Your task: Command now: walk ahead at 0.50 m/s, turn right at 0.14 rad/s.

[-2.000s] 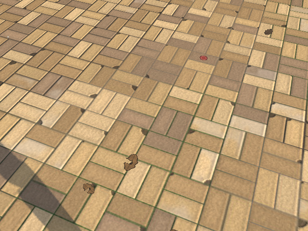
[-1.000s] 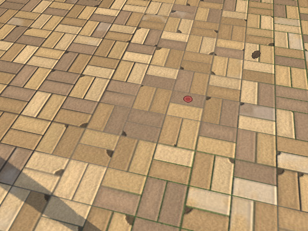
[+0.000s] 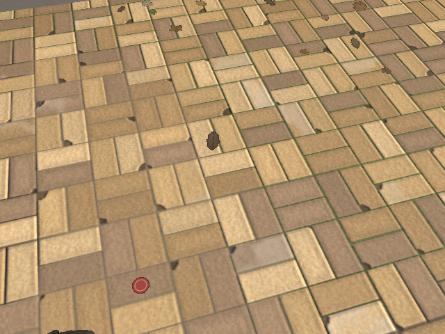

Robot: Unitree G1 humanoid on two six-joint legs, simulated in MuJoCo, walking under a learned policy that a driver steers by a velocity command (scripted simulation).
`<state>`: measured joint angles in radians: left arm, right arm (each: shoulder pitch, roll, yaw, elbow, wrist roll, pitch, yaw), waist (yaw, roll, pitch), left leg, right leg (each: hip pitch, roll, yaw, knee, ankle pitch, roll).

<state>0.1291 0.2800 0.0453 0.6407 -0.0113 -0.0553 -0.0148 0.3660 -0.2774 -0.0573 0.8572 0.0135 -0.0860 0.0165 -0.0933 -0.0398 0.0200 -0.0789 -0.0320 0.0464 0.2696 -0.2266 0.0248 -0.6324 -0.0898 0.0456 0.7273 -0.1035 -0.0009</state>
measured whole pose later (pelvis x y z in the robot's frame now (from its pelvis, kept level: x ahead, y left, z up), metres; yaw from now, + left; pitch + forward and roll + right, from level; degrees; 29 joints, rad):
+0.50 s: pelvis +0.27 -0.05 +0.00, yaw +0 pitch +2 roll -2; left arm 0.38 0.28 0.06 0.79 -0.01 -0.07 -0.01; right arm 0.09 -0.29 -0.04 0.77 0.01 -0.07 0.02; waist 0.07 0.05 0.01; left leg -0.67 0.11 -0.04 0.70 0.02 -0.02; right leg -0.05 0.06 -0.04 0.23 -0.21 -0.05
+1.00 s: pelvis +0.54 +0.01 +0.00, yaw +0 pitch +1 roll +1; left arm 0.14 0.29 0.06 0.75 -0.01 -0.06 0.00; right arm 0.34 -0.27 -0.04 0.88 0.00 -0.08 0.02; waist -0.06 -0.04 0.02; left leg -0.08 -0.07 0.04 0.23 -0.18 0.07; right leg -0.67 -0.13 0.05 0.78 -0.03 0.02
